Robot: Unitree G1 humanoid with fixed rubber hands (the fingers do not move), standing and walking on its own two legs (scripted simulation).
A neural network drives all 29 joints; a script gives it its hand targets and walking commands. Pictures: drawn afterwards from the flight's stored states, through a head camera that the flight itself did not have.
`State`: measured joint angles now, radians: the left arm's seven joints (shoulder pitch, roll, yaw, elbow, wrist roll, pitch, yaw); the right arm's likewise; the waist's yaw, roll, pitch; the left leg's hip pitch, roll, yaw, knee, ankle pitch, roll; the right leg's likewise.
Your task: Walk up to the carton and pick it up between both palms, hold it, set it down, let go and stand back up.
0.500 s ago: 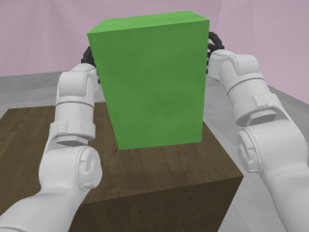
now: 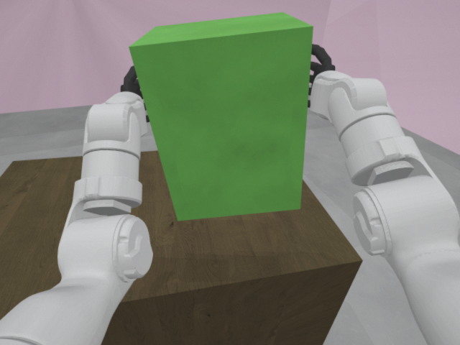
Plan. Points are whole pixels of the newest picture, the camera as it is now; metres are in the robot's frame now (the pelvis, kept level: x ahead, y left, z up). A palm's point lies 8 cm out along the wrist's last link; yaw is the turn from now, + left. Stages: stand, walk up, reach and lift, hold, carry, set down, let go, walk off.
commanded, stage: hold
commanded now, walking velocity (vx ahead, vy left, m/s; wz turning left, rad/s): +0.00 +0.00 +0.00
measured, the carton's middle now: (229, 119) +0.38 -0.01 +0.29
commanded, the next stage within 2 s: none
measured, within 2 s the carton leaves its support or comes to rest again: neither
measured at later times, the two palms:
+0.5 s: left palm (135, 111) +0.37 +0.14 +0.31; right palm (326, 95) +0.36 -0.16 +0.34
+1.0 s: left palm (130, 97) +0.37 +0.14 +0.33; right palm (326, 87) +0.36 -0.16 +0.35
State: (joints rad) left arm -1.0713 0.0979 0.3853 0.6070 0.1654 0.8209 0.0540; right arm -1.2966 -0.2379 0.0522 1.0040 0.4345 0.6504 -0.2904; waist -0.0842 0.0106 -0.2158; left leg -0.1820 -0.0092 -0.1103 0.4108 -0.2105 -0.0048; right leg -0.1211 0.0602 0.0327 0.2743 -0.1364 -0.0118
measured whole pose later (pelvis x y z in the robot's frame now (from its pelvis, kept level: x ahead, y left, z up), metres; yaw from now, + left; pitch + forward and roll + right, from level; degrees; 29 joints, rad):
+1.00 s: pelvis -0.01 -0.01 +0.00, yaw +1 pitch -1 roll -2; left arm -1.13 0.14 0.37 0.67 0.19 0.85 0.02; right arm -1.30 -0.23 0.03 1.00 0.43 0.70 -0.30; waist -0.08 0.01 -0.24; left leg -0.19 0.00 -0.13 0.39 -0.19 -0.02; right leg -0.13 0.07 0.02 0.27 -0.12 -0.03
